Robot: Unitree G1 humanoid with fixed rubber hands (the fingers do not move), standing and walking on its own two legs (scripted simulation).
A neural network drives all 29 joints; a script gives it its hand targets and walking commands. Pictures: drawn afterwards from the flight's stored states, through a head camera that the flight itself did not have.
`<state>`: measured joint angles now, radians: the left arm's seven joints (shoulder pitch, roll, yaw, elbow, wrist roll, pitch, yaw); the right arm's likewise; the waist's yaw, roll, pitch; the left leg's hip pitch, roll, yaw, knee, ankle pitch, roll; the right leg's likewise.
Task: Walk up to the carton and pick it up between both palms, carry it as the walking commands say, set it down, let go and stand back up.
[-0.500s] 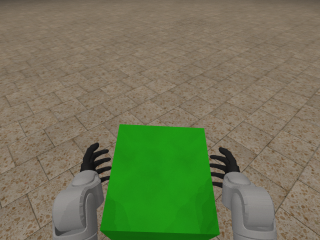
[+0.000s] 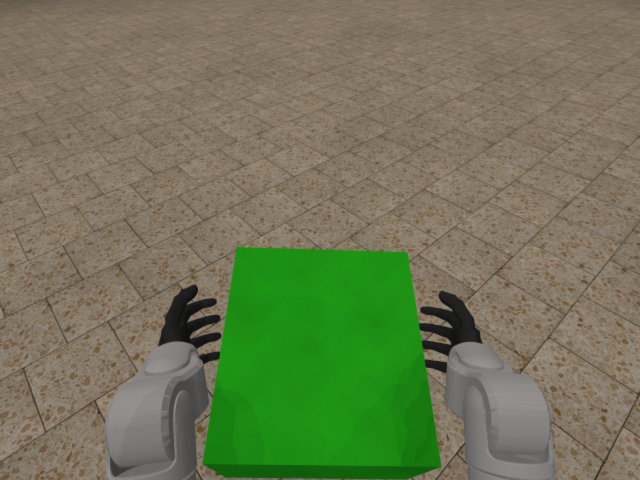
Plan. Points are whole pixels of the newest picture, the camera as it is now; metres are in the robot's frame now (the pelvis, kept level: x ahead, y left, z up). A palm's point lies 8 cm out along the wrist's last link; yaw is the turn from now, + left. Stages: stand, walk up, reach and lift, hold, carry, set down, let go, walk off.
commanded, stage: carry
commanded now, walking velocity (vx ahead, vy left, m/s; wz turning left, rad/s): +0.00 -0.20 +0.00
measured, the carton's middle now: (319, 360) +0.30 +0.02 +0.02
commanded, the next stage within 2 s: none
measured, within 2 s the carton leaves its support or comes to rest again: neither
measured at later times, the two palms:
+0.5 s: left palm (325, 397) +0.21 +0.01 +0.11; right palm (625, 387) +0.23 -0.30 +0.10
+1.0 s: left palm (551, 429) +0.18 -0.20 +0.10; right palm out of the picture +0.20 -0.51 +0.10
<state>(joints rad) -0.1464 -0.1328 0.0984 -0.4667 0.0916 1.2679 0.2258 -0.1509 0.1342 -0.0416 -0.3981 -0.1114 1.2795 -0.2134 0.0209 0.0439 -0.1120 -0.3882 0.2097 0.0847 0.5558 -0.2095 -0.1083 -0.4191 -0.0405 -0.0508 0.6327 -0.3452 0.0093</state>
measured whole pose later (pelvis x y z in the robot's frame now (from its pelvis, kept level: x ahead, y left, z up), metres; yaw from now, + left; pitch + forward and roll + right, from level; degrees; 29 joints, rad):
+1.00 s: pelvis -0.07 -0.37 -0.01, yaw +4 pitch +5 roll +0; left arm -0.13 -0.13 0.07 -0.48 0.09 1.25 0.21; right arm -0.16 0.13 -0.06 -0.41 -0.11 1.25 -0.21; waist -0.04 -0.03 -0.12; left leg -0.35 0.04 0.16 0.61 -0.33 0.02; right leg -0.48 0.09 -0.18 0.60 -0.27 -0.09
